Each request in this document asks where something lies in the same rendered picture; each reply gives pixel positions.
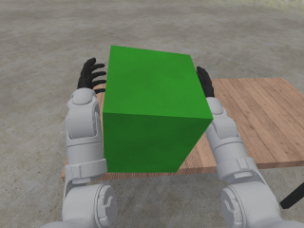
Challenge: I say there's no carton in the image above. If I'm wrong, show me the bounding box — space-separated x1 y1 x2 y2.
103 45 214 173

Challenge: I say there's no table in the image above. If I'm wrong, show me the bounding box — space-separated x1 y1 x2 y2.
61 77 304 209

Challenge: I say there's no left robot upper arm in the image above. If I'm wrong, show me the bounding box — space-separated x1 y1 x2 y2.
40 183 118 228

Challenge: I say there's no robot left forearm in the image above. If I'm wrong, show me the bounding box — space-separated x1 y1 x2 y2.
62 87 107 220

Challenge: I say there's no left robot hand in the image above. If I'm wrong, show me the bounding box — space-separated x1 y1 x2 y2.
77 57 106 94

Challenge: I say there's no right robot upper arm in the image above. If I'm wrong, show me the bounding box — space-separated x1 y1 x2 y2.
220 180 304 228

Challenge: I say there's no robot right forearm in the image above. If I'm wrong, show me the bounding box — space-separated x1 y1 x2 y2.
204 97 280 214

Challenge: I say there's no right robot hand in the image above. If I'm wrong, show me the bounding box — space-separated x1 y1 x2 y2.
196 66 215 98

